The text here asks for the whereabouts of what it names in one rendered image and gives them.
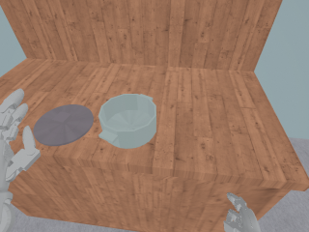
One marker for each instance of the knob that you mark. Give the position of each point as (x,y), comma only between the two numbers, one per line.
(62,118)

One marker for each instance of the robot left hand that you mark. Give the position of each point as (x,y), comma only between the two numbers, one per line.
(11,115)

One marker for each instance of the table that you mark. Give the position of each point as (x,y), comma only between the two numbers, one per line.
(216,131)

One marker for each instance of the pot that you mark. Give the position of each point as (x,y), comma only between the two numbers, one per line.
(128,121)

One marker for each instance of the lid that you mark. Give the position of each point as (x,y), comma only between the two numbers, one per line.
(52,134)

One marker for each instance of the robot left forearm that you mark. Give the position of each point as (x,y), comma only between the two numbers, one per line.
(7,213)

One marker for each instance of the robot right hand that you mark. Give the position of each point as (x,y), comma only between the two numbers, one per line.
(243,221)

